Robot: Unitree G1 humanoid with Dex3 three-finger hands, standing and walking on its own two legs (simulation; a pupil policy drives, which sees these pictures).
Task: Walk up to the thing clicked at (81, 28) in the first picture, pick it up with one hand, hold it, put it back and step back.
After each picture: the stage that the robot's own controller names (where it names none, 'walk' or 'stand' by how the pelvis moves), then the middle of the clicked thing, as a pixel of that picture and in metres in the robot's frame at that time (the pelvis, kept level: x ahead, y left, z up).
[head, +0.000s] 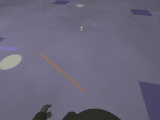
stand; (81, 28) +2.37 +0.40 -0.72
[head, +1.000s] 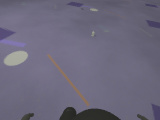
walk; (93, 33) +2.24 +0.12 -0.70
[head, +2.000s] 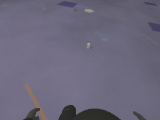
walk; (88, 45) +1.55 +0.08 -0.69
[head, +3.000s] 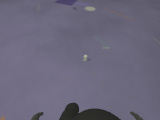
walk; (85, 57) +1.05 +0.13 -0.70
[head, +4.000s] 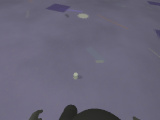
walk; (75, 75) +0.68 +0.19 -0.70
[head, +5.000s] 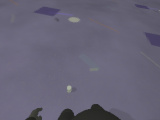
walk; (69, 89) +0.49 +0.20 -0.71
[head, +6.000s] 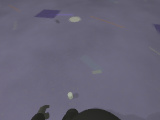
stand; (70, 95) +0.36 +0.26 -0.71
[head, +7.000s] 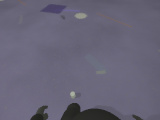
stand; (72, 94) +0.34 +0.21 -0.71
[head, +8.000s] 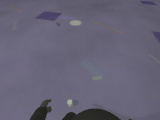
stand; (70, 103) +0.30 +0.21 -0.72
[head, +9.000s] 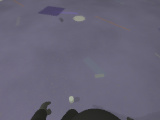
stand; (71, 99) +0.30 +0.20 -0.72
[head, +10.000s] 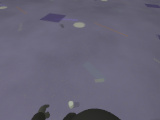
stand; (71, 104) +0.29 +0.20 -0.72
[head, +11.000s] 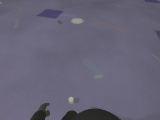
stand; (71, 100) +0.32 +0.20 -0.72
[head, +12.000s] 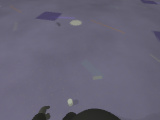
stand; (70, 102) +0.30 +0.21 -0.73
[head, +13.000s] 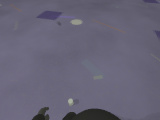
stand; (70, 102) +0.30 +0.21 -0.73
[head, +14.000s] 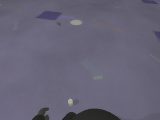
stand; (70, 102) +0.30 +0.21 -0.73
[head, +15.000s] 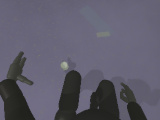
go down; (64, 66) +0.36 +0.26 -0.39
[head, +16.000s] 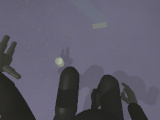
go down; (59, 62) +0.37 +0.29 -0.30
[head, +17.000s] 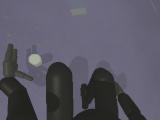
close in; (36, 60) +0.33 +0.32 -0.22
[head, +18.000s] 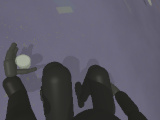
close; (23, 62) +0.33 +0.32 -0.21
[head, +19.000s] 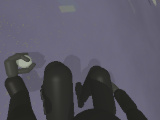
lift; (25, 62) +0.31 +0.33 -0.21
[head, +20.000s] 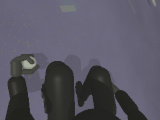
lift; (29, 63) +0.31 +0.31 -0.22
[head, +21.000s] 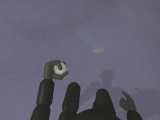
lift; (61, 71) +0.31 +0.21 +0.00
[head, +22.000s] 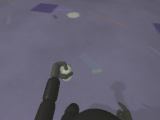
hold; (66, 73) +0.32 +0.18 +0.02
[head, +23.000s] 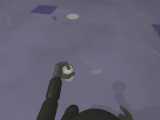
hold; (68, 73) +0.33 +0.17 +0.01
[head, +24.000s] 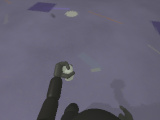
hold; (68, 73) +0.33 +0.17 +0.00
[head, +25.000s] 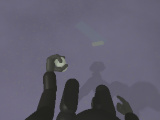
crouch; (61, 64) +0.36 +0.23 -0.08
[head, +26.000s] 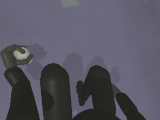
lower; (24, 56) +0.35 +0.33 -0.22
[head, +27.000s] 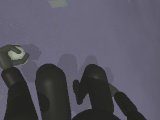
lower; (19, 56) +0.37 +0.33 -0.21
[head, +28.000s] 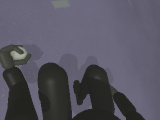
lower; (21, 56) +0.36 +0.33 -0.21
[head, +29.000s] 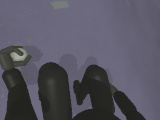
lower; (20, 57) +0.35 +0.33 -0.21
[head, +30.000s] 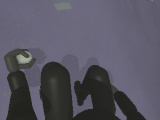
loosen; (25, 59) +0.34 +0.32 -0.21
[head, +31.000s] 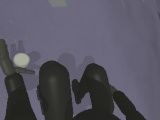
withdraw; (21, 61) +0.33 +0.31 -0.22
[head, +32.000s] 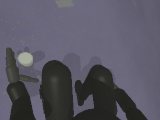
withdraw; (26, 60) +0.33 +0.31 -0.21
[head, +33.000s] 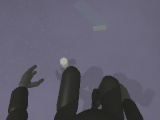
walk; (64, 62) +0.38 +0.27 -0.31
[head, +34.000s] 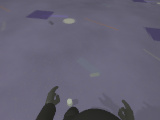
stand; (69, 102) +0.31 +0.19 -0.66
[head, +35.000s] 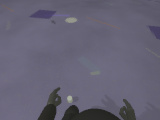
stand; (70, 99) +0.33 +0.21 -0.67
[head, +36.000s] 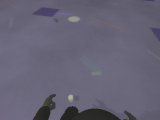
stand; (70, 98) +0.33 +0.20 -0.69
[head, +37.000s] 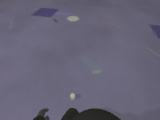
walk; (72, 96) +0.35 +0.19 -0.72
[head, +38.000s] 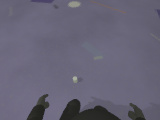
walk; (75, 79) +0.49 +0.21 -0.70
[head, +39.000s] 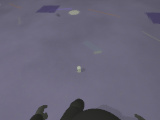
walk; (79, 69) +0.78 +0.26 -0.71
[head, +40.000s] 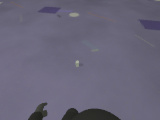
stand; (77, 63) +0.97 +0.25 -0.71
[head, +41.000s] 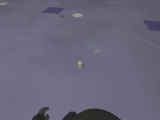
stand; (79, 64) +0.97 +0.22 -0.72
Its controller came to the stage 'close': yes
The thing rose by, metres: 0.70
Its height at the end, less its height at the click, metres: +0.00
